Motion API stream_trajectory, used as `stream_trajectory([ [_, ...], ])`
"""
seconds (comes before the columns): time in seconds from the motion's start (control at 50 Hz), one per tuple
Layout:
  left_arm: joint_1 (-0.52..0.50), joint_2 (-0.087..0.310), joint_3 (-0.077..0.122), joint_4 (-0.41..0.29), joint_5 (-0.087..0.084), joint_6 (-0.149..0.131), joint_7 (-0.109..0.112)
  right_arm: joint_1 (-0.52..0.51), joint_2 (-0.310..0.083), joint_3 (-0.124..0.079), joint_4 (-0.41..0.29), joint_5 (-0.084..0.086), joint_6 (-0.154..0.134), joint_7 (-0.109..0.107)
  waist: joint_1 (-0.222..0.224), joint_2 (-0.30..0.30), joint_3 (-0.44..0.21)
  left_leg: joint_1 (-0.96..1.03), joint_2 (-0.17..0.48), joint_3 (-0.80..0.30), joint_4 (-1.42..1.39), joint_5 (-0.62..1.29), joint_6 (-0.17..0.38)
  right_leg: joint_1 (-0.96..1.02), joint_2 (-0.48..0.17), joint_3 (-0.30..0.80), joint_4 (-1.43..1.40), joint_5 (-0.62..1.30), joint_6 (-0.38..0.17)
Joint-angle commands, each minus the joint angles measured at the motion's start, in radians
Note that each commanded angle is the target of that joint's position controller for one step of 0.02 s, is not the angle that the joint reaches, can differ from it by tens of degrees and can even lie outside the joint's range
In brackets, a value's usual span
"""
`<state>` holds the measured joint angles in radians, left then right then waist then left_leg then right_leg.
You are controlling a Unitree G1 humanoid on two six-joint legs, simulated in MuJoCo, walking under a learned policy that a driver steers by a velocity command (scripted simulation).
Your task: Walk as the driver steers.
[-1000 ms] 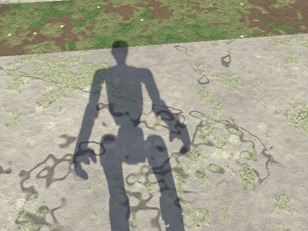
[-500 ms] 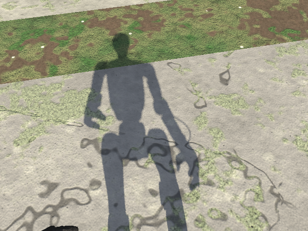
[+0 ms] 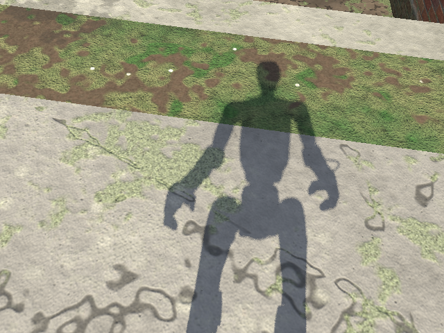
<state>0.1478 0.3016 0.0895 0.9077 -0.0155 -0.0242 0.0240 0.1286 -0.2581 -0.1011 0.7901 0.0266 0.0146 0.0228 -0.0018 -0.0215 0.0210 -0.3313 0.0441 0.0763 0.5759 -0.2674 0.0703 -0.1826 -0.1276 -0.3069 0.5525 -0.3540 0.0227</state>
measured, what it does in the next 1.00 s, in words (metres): walks ahead: right foot, then left foot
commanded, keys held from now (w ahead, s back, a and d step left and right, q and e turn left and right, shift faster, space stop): w+q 0.18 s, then q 0.26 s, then e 0.56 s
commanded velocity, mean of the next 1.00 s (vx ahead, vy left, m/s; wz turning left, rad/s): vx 0.17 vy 0.00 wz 0.17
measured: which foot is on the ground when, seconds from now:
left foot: down 0.00-0.42, up 0.44-0.70, down 0.72-1.00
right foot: up 0.00-0.40, down 0.42-0.74, up 0.76-1.00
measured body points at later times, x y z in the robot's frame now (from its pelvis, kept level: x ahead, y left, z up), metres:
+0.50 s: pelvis +0.20 +0.00 -0.01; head +0.25 +0.02 +0.44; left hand +0.33 +0.31 -0.10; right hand +0.36 -0.26 -0.12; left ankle +0.03 +0.10 -0.66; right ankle +0.34 -0.06 -0.73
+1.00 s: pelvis +0.25 +0.01 +0.01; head +0.29 +0.01 +0.45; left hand +0.35 +0.31 -0.10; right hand +0.43 -0.25 -0.10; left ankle +0.21 +0.15 -0.73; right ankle +0.28 -0.10 -0.70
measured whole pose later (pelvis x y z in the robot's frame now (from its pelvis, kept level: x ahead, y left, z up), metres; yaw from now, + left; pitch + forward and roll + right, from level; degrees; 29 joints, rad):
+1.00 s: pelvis +0.25 +0.01 +0.01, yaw +7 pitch +2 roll +0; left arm 0.13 0.31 0.08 0.79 -0.03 0.04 -0.03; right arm 0.15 -0.27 -0.07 0.73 0.00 0.01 -0.06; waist -0.01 0.01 0.04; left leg -0.24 0.09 0.07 0.51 -0.29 -0.04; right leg -0.44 -0.01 -0.04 0.80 -0.40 0.05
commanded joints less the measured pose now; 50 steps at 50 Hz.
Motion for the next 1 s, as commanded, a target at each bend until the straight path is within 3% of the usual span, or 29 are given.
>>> stream_trajectory([
  [0.02,-0.141,0.016,-0.006,-0.159,0.026,-0.044,-0.014,0.318,-0.322,-0.087,0.019,-0.006,-0.036,-0.013,-0.093,0.376,-0.145,0.577,0.293,-0.753,-0.287,0.030,0.322,-0.654,0.148,0.158,0.616,-0.274,0.013],
  [0.04,-0.189,0.079,0.005,-0.155,-0.002,-0.074,-0.033,0.312,-0.235,-0.060,0.007,-0.015,-0.061,-0.003,-0.115,0.211,-0.140,0.590,0.310,-0.726,-0.316,0.044,0.323,-0.751,0.105,0.319,0.713,-0.264,-0.005],
  [0.06,-0.185,0.096,0.009,-0.157,-0.020,-0.093,-0.049,0.269,-0.189,-0.044,-0.004,-0.009,-0.076,-0.005,-0.081,0.189,-0.103,0.559,0.283,-0.613,-0.305,0.105,0.281,-0.773,0.070,0.338,0.683,-0.159,-0.033],
  [0.08,-0.163,0.105,0.013,-0.130,-0.007,-0.099,-0.051,0.214,-0.163,-0.036,-0.020,0.002,-0.079,-0.008,-0.048,0.112,-0.073,0.485,0.244,-0.505,-0.296,0.179,0.236,-0.724,0.036,0.338,0.624,-0.074,-0.038],
  [0.1,-0.159,0.113,0.019,-0.119,0.011,-0.101,-0.048,0.168,-0.142,-0.026,-0.032,0.008,-0.076,-0.015,-0.027,0.092,-0.052,0.413,0.220,-0.444,-0.311,0.238,0.206,-0.668,0.019,0.338,0.535,-0.002,-0.031],
  [0.12,-0.154,0.107,0.021,-0.113,0.014,-0.096,-0.049,0.150,-0.124,-0.016,-0.043,0.001,-0.075,-0.023,-0.010,0.098,-0.050,0.361,0.196,-0.406,-0.331,0.289,0.191,-0.602,0.017,0.336,0.484,0.060,-0.023],
  [0.2,-0.225,0.048,0.004,-0.135,0.015,-0.083,-0.042,0.184,-0.177,-0.026,-0.044,-0.008,-0.080,-0.051,-0.015,0.083,-0.011,0.270,0.131,-0.309,-0.353,0.429,0.161,-0.511,0.084,0.311,0.226,0.253,0.014],
  [0.26,-0.285,0.019,-0.011,-0.166,0.014,-0.080,-0.046,0.204,-0.191,-0.033,-0.040,-0.010,-0.065,-0.061,-0.036,0.142,0.005,0.176,0.081,-0.248,-0.297,0.544,0.111,-0.381,0.147,0.282,0.038,0.371,0.010],
  [0.34,-0.257,0.071,0.002,-0.182,0.011,-0.075,-0.049,0.215,-0.183,-0.034,-0.040,0.000,-0.047,-0.067,-0.028,0.165,-0.029,0.205,0.107,-0.339,-0.206,0.497,0.069,-0.286,0.158,0.333,-0.053,0.392,-0.012],
  [0.38,-0.170,0.110,0.016,-0.160,0.018,-0.083,-0.046,0.168,-0.178,-0.034,-0.063,-0.002,-0.042,-0.073,0.012,0.182,-0.062,0.239,0.099,-0.381,-0.113,0.542,0.047,-0.203,0.157,0.343,-0.091,0.360,-0.037],
  [0.4,-0.096,0.129,0.024,-0.142,0.030,-0.090,-0.041,0.138,-0.163,-0.029,-0.078,-0.001,-0.042,-0.072,0.052,0.166,-0.103,0.231,0.047,-0.366,-0.010,0.574,0.018,-0.090,0.147,0.327,-0.158,0.450,-0.059],
  [0.42,0.005,0.181,0.034,-0.137,0.056,-0.096,-0.036,0.128,-0.110,-0.011,-0.112,-0.015,-0.043,-0.068,0.083,0.076,-0.237,0.122,-0.026,-0.340,0.210,0.392,-0.022,0.160,0.001,0.442,-0.105,0.703,-0.119],
  [0.44,0.053,0.211,0.032,-0.134,0.067,-0.084,-0.031,0.302,-0.025,0.012,-0.107,-0.037,-0.044,-0.065,0.010,-0.196,-0.374,-0.150,-0.170,-0.262,0.530,-0.426,-0.080,0.467,-0.271,0.718,-0.040,1.114,-0.263],
  [0.46,0.060,0.196,0.029,-0.125,0.043,-0.070,-0.040,0.429,-0.108,0.001,-0.088,-0.004,-0.045,-0.058,-0.023,-0.298,-0.474,-0.232,-0.143,-0.294,0.733,-0.481,-0.098,0.482,-0.354,0.961,-0.116,0.859,-0.364],
  [0.48,-0.015,0.118,0.009,-0.156,0.028,-0.061,-0.041,0.356,-0.181,-0.016,-0.069,0.007,-0.033,-0.060,-0.004,-0.168,-0.349,-0.275,-0.096,-0.284,0.791,-0.392,-0.118,0.361,-0.278,0.853,-0.163,0.644,-0.336],
  [0.52,-0.097,0.030,-0.028,-0.155,0.035,-0.041,-0.044,0.217,-0.173,-0.014,-0.077,-0.013,0.000,-0.072,0.001,-0.050,-0.183,-0.234,-0.041,-0.226,0.708,-0.291,-0.131,0.099,-0.151,0.649,-0.214,0.429,-0.273],
  [0.54,-0.127,0.011,-0.039,-0.141,0.040,-0.037,-0.048,0.213,-0.136,-0.006,-0.080,-0.023,0.012,-0.072,-0.028,-0.051,-0.142,-0.150,-0.007,-0.223,0.596,-0.258,-0.128,-0.021,-0.110,0.601,-0.248,0.361,-0.252],
  [0.58,-0.153,0.050,-0.028,-0.122,0.040,-0.030,-0.050,0.207,-0.070,0.018,-0.082,-0.032,0.014,-0.071,-0.043,-0.119,-0.092,-0.018,-0.014,-0.141,0.333,-0.263,-0.126,-0.143,-0.036,0.505,-0.279,0.401,-0.232],
  [0.6,-0.140,0.074,-0.020,-0.115,0.036,-0.027,-0.047,0.183,-0.056,0.026,-0.087,-0.037,0.006,-0.074,-0.031,-0.137,-0.102,0.015,-0.023,-0.125,0.239,-0.258,-0.126,-0.129,-0.032,0.503,-0.267,0.461,-0.242],
  [0.66,-0.111,0.139,-0.001,-0.120,0.015,-0.010,-0.036,0.181,-0.100,0.018,-0.071,-0.026,0.001,-0.073,-0.033,-0.122,-0.154,0.107,-0.052,-0.114,0.056,-0.053,-0.112,-0.089,-0.061,0.566,-0.256,0.348,-0.249],
  [0.72,-0.112,0.118,-0.008,-0.132,-0.005,0.011,-0.024,0.156,-0.128,0.010,-0.078,-0.041,0.004,-0.070,-0.048,-0.083,-0.103,0.241,-0.028,-0.127,-0.106,0.060,-0.044,-0.240,-0.016,0.584,-0.252,0.025,-0.165],
  [0.74,-0.103,0.089,-0.017,-0.140,0.003,0.009,-0.025,0.162,-0.171,0.001,-0.095,-0.054,0.005,-0.076,-0.046,-0.007,-0.094,0.287,0.085,-0.223,-0.154,0.032,0.004,-0.325,0.027,0.551,-0.177,-0.061,-0.116],
  [0.76,-0.102,0.065,-0.018,-0.163,-0.001,0.009,-0.024,0.159,-0.224,-0.017,-0.079,-0.057,0.008,-0.076,-0.015,0.184,-0.059,0.187,0.174,-0.313,-0.221,-0.071,0.072,-0.353,0.145,0.386,-0.049,-0.114,-0.064],
  [0.78,-0.097,0.080,-0.012,-0.157,-0.002,0.005,-0.022,0.108,-0.202,-0.013,-0.103,-0.065,0.001,-0.076,-0.021,0.267,-0.034,0.132,0.254,-0.397,-0.300,-0.017,0.123,-0.342,0.184,0.316,0.132,-0.099,-0.039],
  [0.8,-0.080,0.104,0.003,-0.156,-0.005,0.006,-0.024,0.062,-0.187,-0.010,-0.122,-0.073,-0.012,-0.081,-0.020,0.281,-0.028,0.144,0.306,-0.418,-0.290,0.150,0.153,-0.379,0.165,0.319,0.303,-0.160,-0.028],
  [0.82,-0.042,0.119,0.017,-0.137,-0.009,0.015,-0.021,0.040,-0.167,-0.005,-0.134,-0.066,-0.024,-0.085,-0.008,0.227,-0.039,0.169,0.306,-0.385,-0.263,0.333,0.162,-0.408,0.156,0.339,0.443,-0.201,-0.013],
  [0.86,0.004,0.088,0.017,-0.131,-0.007,0.035,-0.019,0.004,-0.151,-0.001,-0.136,-0.037,-0.038,-0.088,0.015,0.157,-0.054,0.239,0.287,-0.291,-0.207,0.530,0.136,-0.464,0.120,0.357,0.516,-0.163,0.013],
  [0.92,-0.040,0.033,-0.005,-0.166,-0.010,0.047,-0.035,0.009,-0.167,-0.011,-0.120,-0.030,-0.022,-0.085,-0.012,0.168,-0.071,0.248,0.236,-0.170,-0.180,0.552,0.112,-0.394,0.106,0.286,0.366,-0.080,0.041],
  [1.0,-0.045,0.069,0.001,-0.209,-0.014,0.057,-0.066,0.030,-0.210,-0.028,-0.104,-0.017,-0.007,-0.081,-0.024,0.206,-0.101,0.233,0.257,-0.131,-0.133,0.500,0.099,-0.237,0.132,0.216,0.142,0.008,0.013],
])
Keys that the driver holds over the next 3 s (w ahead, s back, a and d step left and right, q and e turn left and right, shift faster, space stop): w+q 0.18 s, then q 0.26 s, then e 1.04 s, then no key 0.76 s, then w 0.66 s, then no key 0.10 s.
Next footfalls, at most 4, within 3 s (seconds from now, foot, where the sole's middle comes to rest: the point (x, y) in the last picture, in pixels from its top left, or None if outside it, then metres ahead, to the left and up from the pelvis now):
0.42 right None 0.37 -0.05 -0.77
0.72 left None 0.25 0.16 -0.77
1.06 right None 0.32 -0.10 -0.77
1.56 left None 0.35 0.11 -0.77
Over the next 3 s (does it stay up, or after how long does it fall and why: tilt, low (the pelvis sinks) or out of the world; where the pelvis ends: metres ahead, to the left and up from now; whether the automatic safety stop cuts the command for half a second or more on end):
stays up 0.54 -0.08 -0.01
